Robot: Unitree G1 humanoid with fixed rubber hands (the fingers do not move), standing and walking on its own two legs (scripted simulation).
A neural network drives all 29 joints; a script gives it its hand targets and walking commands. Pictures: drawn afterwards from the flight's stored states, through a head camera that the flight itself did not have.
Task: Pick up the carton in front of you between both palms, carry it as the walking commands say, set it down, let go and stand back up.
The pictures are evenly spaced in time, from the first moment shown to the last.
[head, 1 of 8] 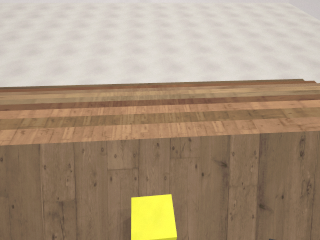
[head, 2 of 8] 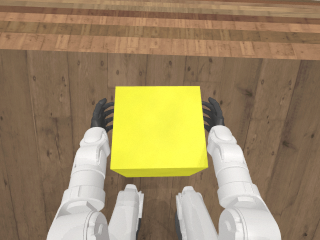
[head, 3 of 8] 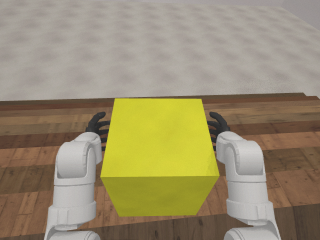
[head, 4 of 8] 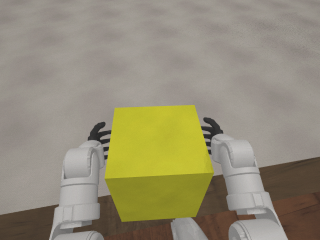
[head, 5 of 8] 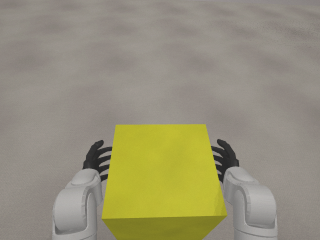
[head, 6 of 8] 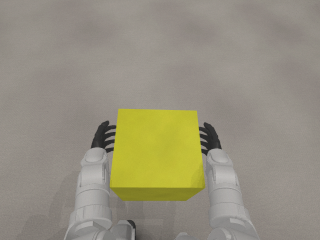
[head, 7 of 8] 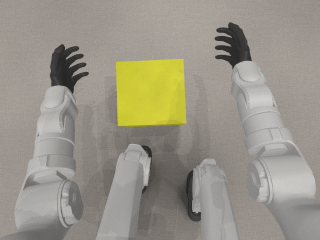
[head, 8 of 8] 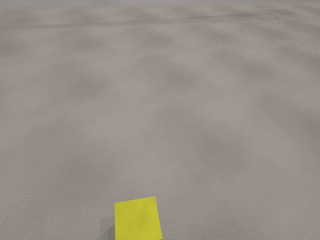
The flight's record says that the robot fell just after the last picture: no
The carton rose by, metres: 0.68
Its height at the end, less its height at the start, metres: -1.61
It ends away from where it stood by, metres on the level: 6.08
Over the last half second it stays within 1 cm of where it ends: yes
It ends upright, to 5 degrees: yes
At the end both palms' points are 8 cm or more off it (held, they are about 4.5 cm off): yes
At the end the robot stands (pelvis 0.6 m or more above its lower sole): yes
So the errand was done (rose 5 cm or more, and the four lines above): yes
